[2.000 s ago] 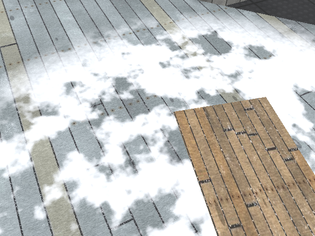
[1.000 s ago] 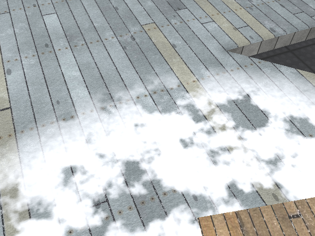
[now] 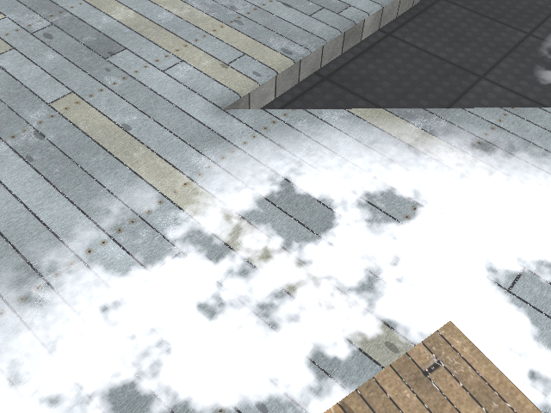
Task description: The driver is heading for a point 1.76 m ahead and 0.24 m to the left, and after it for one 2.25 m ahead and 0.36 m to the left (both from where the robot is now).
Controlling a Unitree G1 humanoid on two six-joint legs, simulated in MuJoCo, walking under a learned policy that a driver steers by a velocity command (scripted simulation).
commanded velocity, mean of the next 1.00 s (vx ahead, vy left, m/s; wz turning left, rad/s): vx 0.00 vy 0.00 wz -0.02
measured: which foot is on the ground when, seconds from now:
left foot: down 0.00-1.00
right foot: down 0.00-1.00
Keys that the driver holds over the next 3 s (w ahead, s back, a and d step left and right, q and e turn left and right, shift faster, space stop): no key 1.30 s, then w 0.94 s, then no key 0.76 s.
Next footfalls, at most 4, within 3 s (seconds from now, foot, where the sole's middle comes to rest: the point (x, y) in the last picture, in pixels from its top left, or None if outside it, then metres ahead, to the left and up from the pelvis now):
1.98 right None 0.41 -0.12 -0.77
2.48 left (238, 336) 0.69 0.09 -0.77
2.80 right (331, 358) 0.63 -0.14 -0.77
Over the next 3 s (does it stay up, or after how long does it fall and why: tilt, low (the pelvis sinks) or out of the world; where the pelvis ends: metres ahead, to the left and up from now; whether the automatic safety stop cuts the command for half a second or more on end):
stays up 0.60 -0.01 0.00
